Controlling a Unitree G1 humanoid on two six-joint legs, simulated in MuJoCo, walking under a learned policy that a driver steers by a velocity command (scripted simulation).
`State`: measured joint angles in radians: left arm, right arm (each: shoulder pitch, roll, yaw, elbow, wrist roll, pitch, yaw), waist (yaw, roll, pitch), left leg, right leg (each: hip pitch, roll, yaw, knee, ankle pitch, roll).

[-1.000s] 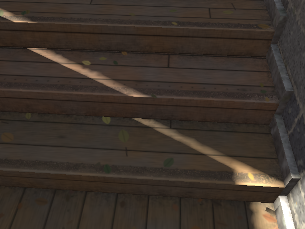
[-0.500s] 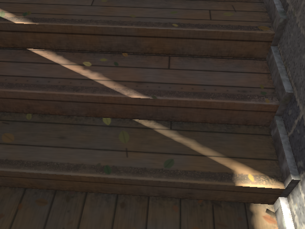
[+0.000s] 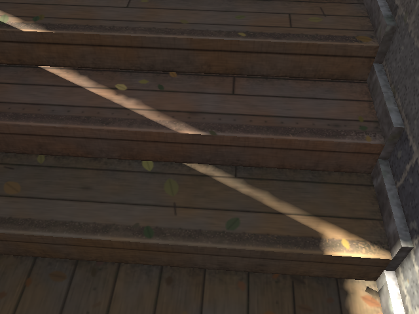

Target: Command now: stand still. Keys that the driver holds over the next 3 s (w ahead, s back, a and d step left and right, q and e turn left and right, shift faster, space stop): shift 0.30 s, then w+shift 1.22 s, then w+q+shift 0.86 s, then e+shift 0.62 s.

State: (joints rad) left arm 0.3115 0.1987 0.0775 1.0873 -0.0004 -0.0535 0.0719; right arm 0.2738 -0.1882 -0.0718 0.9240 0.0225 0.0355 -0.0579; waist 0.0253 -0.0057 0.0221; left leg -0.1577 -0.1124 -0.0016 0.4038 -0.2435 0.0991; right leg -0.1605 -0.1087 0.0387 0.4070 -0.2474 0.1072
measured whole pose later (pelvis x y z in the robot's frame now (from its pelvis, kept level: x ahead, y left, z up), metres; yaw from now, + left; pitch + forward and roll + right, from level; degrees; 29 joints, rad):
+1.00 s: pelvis +0.28 -0.10 -0.01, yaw +0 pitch +0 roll +1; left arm 0.64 0.17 0.04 1.04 -0.02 -0.08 0.01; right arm 0.24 -0.16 -0.03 0.71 0.04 -0.03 0.01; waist 0.06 0.06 -0.05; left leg -0.98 0.11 -0.07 1.37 -0.02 0.01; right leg -0.02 -0.01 -0.06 0.46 -0.44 -0.03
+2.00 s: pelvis +1.19 -0.01 +0.29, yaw +17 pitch +0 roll -1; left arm 0.63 0.24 0.01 1.07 0.04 -0.06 0.00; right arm 0.03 -0.17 0.00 0.55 0.05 0.00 0.01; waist 0.06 0.01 -0.04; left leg -1.28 0.02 -0.07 2.05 -0.22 0.10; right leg -0.06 -0.09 -0.26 0.53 -0.45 0.05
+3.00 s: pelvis +1.81 +0.34 +0.61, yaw +20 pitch +2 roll +2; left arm 0.34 0.25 0.05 0.63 0.00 0.07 0.09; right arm 0.05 -0.17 0.07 0.59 -0.01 -0.03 -0.02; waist 0.09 0.00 -0.02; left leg -0.53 -0.09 -0.09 0.72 -0.18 -0.08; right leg -0.28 0.19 0.30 0.55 -0.26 -0.07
